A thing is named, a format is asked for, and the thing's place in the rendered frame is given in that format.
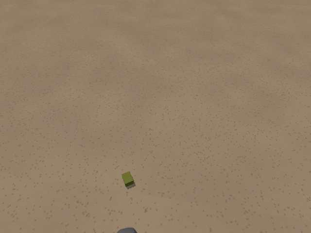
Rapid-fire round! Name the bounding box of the small box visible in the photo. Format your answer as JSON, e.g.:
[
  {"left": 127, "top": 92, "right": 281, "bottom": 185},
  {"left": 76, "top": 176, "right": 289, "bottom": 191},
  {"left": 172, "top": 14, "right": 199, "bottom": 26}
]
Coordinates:
[{"left": 122, "top": 171, "right": 134, "bottom": 187}]

